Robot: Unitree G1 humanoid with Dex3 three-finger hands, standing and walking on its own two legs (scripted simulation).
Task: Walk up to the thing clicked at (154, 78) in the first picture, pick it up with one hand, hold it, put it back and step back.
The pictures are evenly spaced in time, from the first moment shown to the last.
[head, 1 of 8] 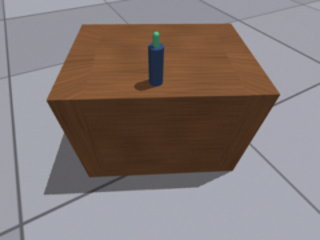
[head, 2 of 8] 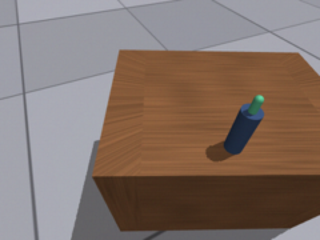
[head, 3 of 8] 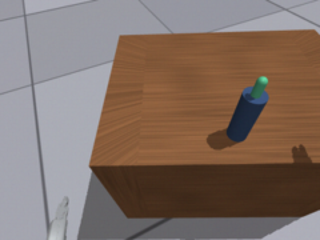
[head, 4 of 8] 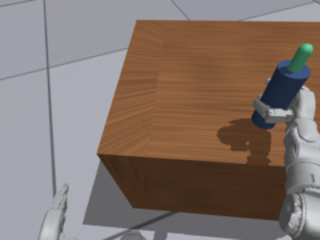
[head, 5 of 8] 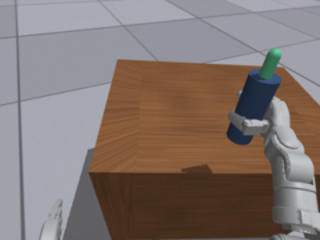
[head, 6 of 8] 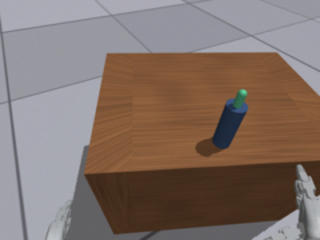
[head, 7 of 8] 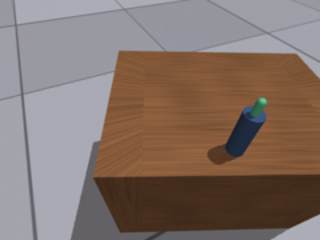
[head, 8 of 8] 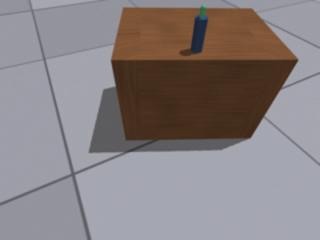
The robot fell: no
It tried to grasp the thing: yes
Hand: right
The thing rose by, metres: 0.23
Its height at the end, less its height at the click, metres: +0.00
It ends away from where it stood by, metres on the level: 0.01
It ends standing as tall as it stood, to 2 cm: yes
